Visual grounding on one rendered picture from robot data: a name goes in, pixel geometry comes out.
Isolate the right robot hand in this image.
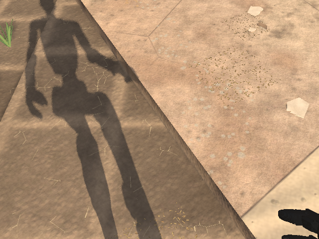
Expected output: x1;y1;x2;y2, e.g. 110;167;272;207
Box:
278;208;319;239

